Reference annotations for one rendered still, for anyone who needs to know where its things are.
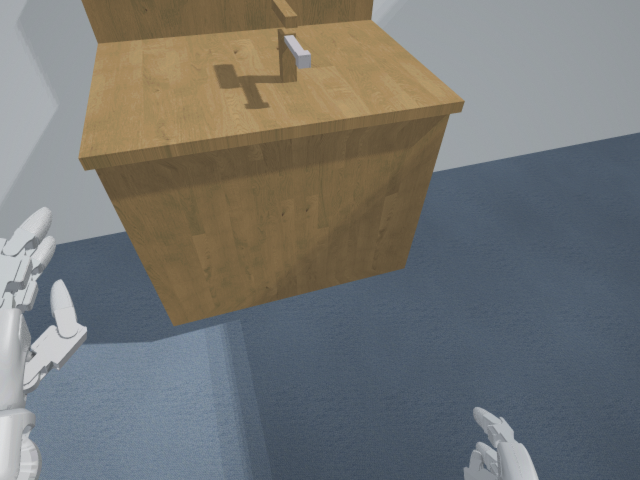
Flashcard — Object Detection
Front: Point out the counter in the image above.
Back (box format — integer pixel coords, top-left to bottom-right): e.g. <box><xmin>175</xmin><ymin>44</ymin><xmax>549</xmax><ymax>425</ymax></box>
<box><xmin>78</xmin><ymin>0</ymin><xmax>465</xmax><ymax>326</ymax></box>

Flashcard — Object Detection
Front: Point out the robot right hand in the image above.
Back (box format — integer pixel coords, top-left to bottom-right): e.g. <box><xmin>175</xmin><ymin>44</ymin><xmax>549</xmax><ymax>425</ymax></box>
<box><xmin>464</xmin><ymin>407</ymin><xmax>539</xmax><ymax>480</ymax></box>

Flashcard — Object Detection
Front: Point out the robot left forearm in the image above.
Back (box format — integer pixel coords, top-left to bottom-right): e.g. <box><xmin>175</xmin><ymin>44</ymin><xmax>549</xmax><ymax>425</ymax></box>
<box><xmin>0</xmin><ymin>408</ymin><xmax>42</xmax><ymax>480</ymax></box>

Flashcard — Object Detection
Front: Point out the tap lever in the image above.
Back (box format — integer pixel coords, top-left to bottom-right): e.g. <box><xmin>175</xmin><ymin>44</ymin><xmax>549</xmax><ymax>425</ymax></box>
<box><xmin>284</xmin><ymin>35</ymin><xmax>311</xmax><ymax>69</ymax></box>

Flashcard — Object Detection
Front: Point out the robot left hand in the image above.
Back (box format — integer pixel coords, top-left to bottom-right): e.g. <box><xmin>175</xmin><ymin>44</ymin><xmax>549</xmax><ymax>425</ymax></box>
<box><xmin>0</xmin><ymin>207</ymin><xmax>87</xmax><ymax>411</ymax></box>

